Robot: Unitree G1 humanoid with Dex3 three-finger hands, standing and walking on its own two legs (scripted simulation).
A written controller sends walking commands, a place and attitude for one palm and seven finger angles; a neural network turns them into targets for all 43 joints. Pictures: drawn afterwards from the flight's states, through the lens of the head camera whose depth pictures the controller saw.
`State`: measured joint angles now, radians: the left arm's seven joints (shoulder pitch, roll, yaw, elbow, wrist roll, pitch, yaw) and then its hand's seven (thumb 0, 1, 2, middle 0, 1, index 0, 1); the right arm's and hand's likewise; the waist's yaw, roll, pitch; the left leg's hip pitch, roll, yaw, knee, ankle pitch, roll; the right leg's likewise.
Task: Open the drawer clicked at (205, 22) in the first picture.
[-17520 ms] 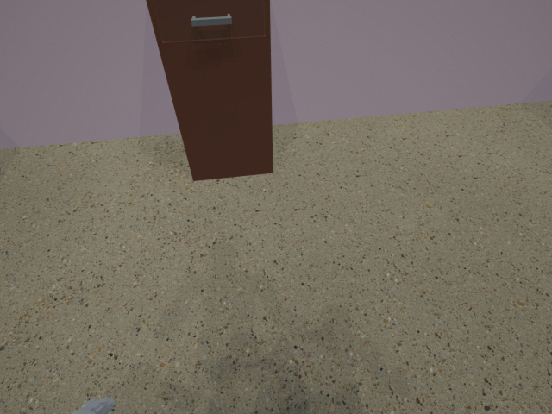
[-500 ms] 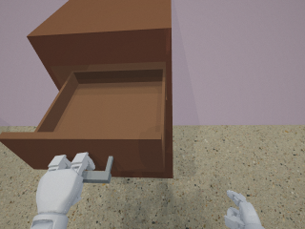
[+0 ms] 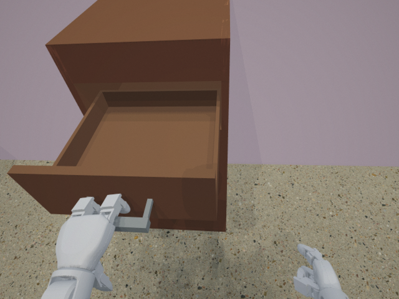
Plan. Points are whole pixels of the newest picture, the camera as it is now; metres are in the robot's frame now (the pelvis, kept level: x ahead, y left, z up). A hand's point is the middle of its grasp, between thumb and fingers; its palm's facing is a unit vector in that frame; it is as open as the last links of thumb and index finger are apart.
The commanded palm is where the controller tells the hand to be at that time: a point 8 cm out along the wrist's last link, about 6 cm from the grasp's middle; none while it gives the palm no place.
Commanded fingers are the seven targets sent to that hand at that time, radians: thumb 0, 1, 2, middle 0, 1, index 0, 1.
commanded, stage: lift the hand off the handle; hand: left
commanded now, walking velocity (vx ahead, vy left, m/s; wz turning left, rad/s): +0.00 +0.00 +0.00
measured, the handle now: (114, 213) +0.25 +0.21 +0.06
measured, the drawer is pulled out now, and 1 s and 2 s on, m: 0.30 0.29 0.29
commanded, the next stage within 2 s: draw the hand back to the body in 1.52 s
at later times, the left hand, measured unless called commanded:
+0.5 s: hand (101, 231) +0.21 +0.22 +0.06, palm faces +0.04 -0.12 -0.99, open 13.5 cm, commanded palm +0.19 +0.22 +0.13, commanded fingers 0.00 -0.50 0.30 -0.30 -1.20 -0.30 -1.20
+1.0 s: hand (79, 210) +0.21 +0.22 +0.14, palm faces +0.13 -0.13 -0.98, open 13.6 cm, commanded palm +0.18 +0.22 +0.20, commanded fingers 0.00 -0.50 0.30 -0.30 -1.20 -0.30 -1.20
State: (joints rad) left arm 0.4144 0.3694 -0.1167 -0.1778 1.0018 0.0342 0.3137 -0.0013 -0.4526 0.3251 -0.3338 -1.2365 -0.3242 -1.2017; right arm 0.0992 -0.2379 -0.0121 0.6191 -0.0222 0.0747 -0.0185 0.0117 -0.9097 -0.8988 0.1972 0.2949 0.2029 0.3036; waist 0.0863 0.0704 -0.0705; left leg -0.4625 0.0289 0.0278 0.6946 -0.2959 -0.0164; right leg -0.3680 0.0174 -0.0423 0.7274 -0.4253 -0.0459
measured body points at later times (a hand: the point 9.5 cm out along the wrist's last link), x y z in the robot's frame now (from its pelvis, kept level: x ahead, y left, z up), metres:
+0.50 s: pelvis +0.00 +0.00 +0.01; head -0.01 -0.04 +0.46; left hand +0.21 +0.22 +0.11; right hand +0.22 -0.20 -0.09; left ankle +0.04 +0.13 -0.72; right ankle -0.03 -0.09 -0.72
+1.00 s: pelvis +0.00 +0.01 +0.02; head -0.01 -0.04 +0.47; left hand +0.20 +0.23 +0.19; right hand +0.25 -0.17 -0.07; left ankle +0.04 +0.13 -0.72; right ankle -0.03 -0.09 -0.72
